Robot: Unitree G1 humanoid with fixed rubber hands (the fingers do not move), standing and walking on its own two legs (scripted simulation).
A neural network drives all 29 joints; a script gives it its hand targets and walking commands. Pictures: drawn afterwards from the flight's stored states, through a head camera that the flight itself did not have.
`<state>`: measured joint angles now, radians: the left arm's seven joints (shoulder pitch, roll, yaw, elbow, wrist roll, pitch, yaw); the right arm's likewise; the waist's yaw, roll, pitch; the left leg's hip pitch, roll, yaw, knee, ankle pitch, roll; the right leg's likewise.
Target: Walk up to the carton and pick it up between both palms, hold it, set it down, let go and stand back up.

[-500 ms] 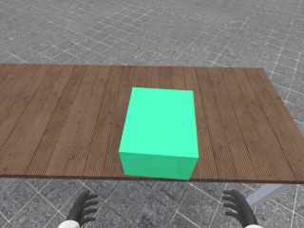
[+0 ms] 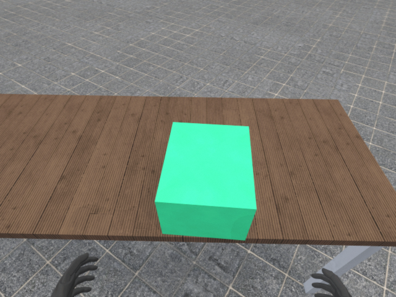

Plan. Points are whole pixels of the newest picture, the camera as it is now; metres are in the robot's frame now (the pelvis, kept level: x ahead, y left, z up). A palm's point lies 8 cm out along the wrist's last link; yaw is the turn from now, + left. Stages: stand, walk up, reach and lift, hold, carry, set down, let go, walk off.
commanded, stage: stand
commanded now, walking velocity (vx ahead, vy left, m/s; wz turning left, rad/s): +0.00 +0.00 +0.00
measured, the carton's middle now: (207, 178) +0.41 -0.01 -0.03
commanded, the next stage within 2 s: none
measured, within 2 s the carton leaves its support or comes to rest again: neither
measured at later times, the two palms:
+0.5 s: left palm out of the picture +0.12 +0.29 -0.07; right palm out of the picture +0.11 -0.28 -0.09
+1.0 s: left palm out of the picture +0.09 +0.30 -0.08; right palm out of the picture +0.08 -0.28 -0.10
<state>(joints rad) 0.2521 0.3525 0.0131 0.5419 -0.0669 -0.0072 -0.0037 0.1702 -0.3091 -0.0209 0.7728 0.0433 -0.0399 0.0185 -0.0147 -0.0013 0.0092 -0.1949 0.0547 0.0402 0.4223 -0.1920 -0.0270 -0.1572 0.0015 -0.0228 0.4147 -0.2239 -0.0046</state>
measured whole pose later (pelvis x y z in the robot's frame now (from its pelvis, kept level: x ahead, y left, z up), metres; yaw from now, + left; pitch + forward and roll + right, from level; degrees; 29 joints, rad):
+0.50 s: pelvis +0.00 +0.00 +0.00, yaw +0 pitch -2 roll +0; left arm 0.28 0.38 0.01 0.65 -0.07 -0.02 -0.01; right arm 0.17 -0.33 -0.02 0.86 0.04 -0.03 0.04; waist -0.01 0.00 -0.01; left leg -0.20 0.05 0.04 0.42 -0.19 -0.03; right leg -0.16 0.00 -0.02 0.41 -0.22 0.00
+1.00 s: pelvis -0.02 +0.00 +0.00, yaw +0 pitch -3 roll +0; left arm 0.28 0.38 0.01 0.71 -0.07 -0.02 -0.01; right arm 0.17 -0.33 -0.02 0.91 0.04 -0.02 0.03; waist -0.01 0.00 -0.01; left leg -0.20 0.05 0.04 0.42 -0.17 -0.03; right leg -0.16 0.00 -0.02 0.41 -0.20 0.00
